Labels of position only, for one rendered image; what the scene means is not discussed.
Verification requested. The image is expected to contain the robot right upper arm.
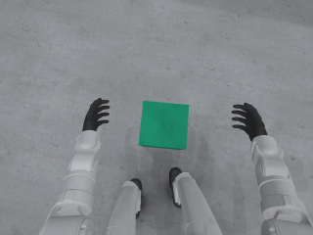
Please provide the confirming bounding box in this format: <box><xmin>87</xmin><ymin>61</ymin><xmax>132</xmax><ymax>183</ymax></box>
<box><xmin>260</xmin><ymin>218</ymin><xmax>313</xmax><ymax>235</ymax></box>

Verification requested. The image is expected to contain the carton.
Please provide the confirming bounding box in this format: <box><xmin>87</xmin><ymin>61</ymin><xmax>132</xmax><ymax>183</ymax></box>
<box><xmin>138</xmin><ymin>101</ymin><xmax>190</xmax><ymax>150</ymax></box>

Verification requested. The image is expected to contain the right robot foot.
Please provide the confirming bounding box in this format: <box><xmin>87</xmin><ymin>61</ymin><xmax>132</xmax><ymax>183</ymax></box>
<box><xmin>169</xmin><ymin>167</ymin><xmax>182</xmax><ymax>209</ymax></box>

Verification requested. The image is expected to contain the robot left upper arm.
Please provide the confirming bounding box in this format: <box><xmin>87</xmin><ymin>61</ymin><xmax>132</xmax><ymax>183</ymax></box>
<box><xmin>40</xmin><ymin>214</ymin><xmax>94</xmax><ymax>235</ymax></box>

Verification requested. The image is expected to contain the robot left hand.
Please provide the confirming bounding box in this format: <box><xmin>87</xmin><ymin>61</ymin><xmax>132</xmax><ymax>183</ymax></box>
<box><xmin>82</xmin><ymin>98</ymin><xmax>110</xmax><ymax>132</ymax></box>

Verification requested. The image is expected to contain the robot right hand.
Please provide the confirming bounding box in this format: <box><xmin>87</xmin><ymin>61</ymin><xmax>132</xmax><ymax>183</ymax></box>
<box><xmin>231</xmin><ymin>103</ymin><xmax>268</xmax><ymax>142</ymax></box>

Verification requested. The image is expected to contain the right robot forearm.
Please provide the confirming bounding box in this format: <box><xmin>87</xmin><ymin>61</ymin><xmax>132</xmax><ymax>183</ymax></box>
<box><xmin>250</xmin><ymin>135</ymin><xmax>313</xmax><ymax>227</ymax></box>

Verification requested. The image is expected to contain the robot left shin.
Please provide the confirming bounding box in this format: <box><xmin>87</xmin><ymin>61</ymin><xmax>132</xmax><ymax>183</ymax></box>
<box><xmin>118</xmin><ymin>181</ymin><xmax>138</xmax><ymax>192</ymax></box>

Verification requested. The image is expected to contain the left robot forearm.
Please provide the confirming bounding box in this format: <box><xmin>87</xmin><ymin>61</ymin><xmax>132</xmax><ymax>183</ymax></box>
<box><xmin>38</xmin><ymin>130</ymin><xmax>102</xmax><ymax>235</ymax></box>

